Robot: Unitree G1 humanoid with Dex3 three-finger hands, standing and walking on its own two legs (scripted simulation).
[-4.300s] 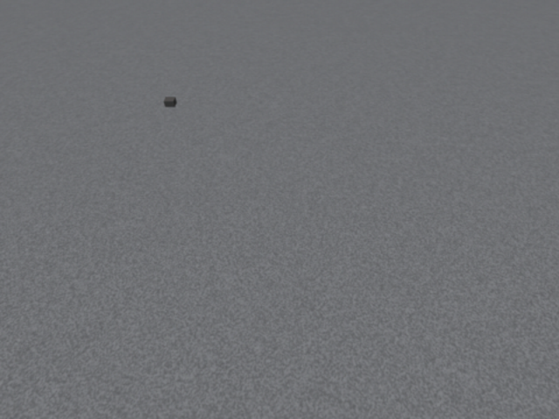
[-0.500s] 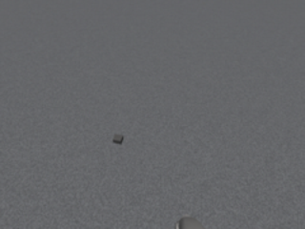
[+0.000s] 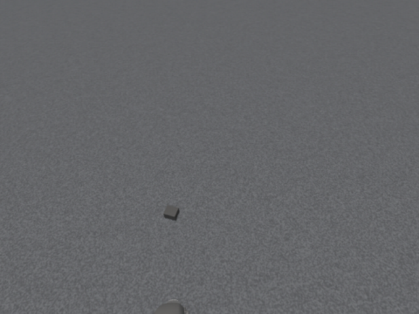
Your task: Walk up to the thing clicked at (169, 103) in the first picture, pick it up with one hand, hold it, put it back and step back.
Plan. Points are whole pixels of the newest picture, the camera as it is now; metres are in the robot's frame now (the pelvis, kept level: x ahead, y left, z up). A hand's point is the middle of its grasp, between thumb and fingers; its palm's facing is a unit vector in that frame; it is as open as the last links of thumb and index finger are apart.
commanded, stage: walk up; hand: left
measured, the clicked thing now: (171, 212) +0.72 +0.25 -0.75
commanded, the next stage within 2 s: none
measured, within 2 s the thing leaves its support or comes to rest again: neither
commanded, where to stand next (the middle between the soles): +0.34 +0.02 m, yaw -1 degrees
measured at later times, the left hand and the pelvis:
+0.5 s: hand (85, 287) +0.21 +0.30 -0.14, palm faces -0.09 -0.93 -0.37, open 7.4 cm; pelvis +0.15 +0.03 +0.00, yaw -1 degrees
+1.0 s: hand (104, 250) +0.30 +0.29 -0.17, palm faces -0.03 -0.93 -0.36, open 7.4 cm; pelvis +0.22 +0.03 -0.02, yaw -1 degrees
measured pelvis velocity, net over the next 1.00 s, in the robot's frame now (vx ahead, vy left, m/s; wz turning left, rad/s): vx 0.22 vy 0.03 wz -0.01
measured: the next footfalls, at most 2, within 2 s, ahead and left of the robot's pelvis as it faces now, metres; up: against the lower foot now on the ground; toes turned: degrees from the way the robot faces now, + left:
left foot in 0.08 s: +0.18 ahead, +0.15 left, +0.00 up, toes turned +5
right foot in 0.56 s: +0.30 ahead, -0.11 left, +0.00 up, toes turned -2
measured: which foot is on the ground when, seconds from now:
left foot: up 0.00-0.06, down 0.08-0.58, up 0.60-0.92, down 0.94-1.00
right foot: down 0.00-0.12, up 0.14-0.54, down 0.56-1.00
